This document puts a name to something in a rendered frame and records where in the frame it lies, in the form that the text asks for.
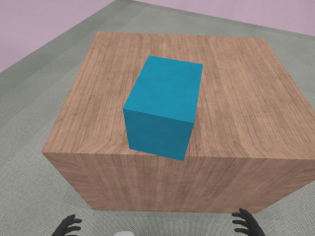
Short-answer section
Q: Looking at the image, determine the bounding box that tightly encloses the pedestal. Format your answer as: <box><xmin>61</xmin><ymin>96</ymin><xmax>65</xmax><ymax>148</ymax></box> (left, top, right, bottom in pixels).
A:
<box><xmin>41</xmin><ymin>31</ymin><xmax>315</xmax><ymax>214</ymax></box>

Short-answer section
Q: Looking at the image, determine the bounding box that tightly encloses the carton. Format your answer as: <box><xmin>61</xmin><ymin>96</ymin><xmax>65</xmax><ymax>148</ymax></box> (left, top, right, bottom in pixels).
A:
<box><xmin>122</xmin><ymin>55</ymin><xmax>203</xmax><ymax>161</ymax></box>

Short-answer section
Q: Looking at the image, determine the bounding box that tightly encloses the right robot hand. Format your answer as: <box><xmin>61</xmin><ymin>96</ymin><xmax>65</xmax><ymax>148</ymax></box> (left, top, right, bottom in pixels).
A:
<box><xmin>231</xmin><ymin>208</ymin><xmax>266</xmax><ymax>236</ymax></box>

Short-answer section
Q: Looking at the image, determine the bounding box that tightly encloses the left robot hand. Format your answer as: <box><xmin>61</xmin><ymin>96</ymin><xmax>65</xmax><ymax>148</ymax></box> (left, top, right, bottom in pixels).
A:
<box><xmin>51</xmin><ymin>214</ymin><xmax>83</xmax><ymax>236</ymax></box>

